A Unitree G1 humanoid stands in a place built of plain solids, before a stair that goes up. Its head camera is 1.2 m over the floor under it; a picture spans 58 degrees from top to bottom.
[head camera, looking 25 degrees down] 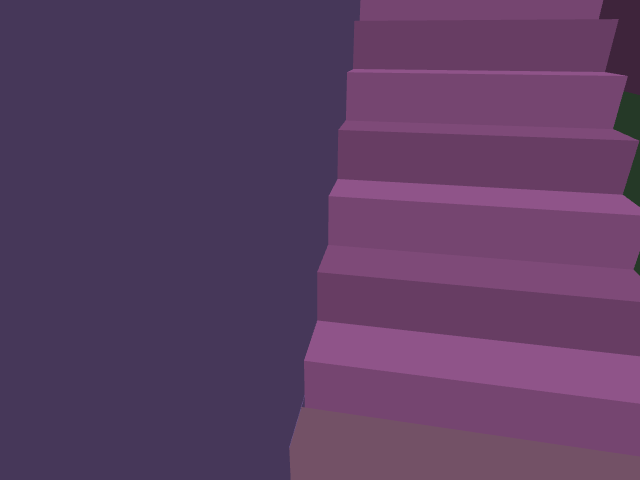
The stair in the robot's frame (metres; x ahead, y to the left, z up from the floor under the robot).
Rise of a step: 0.21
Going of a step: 0.24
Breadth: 1.15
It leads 11 degrees to the right of straight ahead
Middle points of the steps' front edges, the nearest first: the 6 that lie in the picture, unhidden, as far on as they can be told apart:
1.05 -0.51 0.21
1.28 -0.55 0.43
1.51 -0.60 0.64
1.74 -0.64 0.85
1.97 -0.68 1.06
2.21 -0.73 1.28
